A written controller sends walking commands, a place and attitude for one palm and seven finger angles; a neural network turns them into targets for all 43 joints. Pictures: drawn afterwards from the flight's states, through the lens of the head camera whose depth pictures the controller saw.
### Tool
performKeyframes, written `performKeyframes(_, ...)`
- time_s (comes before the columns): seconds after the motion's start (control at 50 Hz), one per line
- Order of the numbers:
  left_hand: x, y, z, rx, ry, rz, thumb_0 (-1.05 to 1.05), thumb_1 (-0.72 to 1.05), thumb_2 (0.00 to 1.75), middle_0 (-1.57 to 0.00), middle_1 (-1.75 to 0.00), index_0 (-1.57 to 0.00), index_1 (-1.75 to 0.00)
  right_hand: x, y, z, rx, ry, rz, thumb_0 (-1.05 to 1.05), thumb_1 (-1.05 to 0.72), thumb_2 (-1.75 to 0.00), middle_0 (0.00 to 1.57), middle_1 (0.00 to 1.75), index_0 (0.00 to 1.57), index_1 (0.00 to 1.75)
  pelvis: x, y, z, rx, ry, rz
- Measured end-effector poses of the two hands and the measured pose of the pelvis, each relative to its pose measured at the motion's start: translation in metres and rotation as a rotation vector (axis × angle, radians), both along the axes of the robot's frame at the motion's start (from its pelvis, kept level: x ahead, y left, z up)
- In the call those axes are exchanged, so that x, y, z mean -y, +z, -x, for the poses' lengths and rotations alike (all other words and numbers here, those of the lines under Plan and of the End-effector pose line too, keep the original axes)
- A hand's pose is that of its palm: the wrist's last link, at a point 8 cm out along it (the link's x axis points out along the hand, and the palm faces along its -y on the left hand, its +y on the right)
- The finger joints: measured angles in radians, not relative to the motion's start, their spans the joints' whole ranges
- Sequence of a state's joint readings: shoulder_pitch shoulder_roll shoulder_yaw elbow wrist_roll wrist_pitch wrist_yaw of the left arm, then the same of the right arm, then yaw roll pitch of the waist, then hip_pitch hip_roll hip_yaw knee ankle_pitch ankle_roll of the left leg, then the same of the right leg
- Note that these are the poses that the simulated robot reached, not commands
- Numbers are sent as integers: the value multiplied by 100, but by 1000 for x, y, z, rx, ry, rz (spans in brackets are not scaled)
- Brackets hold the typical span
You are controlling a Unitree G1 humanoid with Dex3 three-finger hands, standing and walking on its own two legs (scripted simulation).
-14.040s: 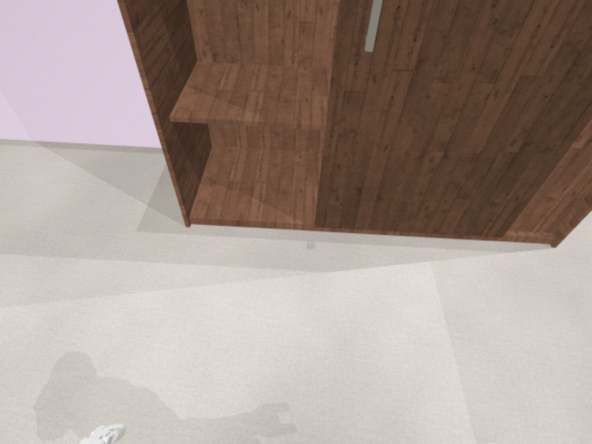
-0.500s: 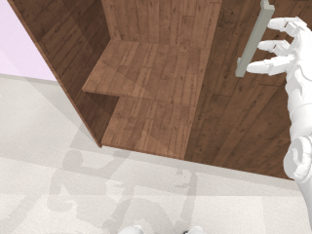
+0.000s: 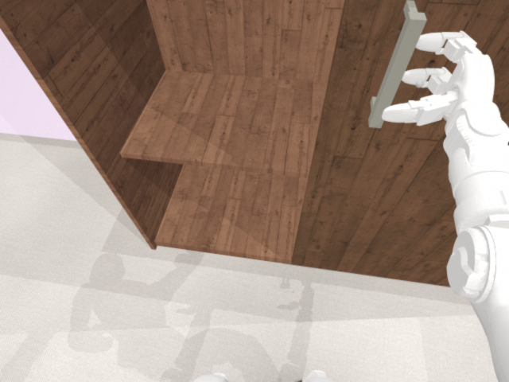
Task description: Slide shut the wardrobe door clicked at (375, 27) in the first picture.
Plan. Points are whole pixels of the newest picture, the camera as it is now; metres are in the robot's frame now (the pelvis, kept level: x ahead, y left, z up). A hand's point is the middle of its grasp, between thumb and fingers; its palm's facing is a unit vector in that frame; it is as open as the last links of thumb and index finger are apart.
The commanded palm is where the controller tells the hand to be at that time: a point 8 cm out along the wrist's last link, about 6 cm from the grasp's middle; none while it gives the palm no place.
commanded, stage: move the hooked fingers beside the handle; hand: right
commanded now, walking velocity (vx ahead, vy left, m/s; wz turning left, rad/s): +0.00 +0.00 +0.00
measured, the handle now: (391, 70) +0.56 -0.11 +0.19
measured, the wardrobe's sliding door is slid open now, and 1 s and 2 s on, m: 0.57 0.54 0.51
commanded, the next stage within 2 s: feel for the door with the fingertips in 0.16 s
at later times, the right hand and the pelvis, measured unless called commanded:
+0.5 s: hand (410, 85) +0.52 -0.14 +0.19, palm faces +0.00 +1.00 -0.02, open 13.6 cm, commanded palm +0.51 -0.16 +0.17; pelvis +0.00 +0.00 +0.00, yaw +0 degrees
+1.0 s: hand (394, 84) +0.52 -0.11 +0.19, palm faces +0.00 +1.00 -0.03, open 13.7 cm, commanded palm +0.53 -0.14 +0.17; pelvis +0.00 -0.01 +0.00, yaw +0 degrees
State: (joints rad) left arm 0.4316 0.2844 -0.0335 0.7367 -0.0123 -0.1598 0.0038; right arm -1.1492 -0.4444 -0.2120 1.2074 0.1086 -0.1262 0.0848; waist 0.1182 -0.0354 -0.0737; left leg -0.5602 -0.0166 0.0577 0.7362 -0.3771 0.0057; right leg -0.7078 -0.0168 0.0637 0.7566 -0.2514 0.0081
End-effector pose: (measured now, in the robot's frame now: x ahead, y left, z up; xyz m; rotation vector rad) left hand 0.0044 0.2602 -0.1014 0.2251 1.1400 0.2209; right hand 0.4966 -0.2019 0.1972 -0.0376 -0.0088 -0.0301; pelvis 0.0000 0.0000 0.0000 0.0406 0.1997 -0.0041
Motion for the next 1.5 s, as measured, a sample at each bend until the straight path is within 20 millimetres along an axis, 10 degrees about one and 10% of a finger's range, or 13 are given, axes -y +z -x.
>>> performKeyframes(0.92,12,-2,-7,19,-6,36,1,91,90,-20,-30,-20,-30,-29,-3,1,22,29,-10,-1,50,-30,36,127,35,123,6,0,0,5,3,0)
performKeyframes(1.5,9,-2,46,-27,76,25,1,91,90,-20,-30,-20,-30,-51,-3,0,19,55,-20,-1,50,-30,40,121,36,123,2,-2,15,-4,32,-1)
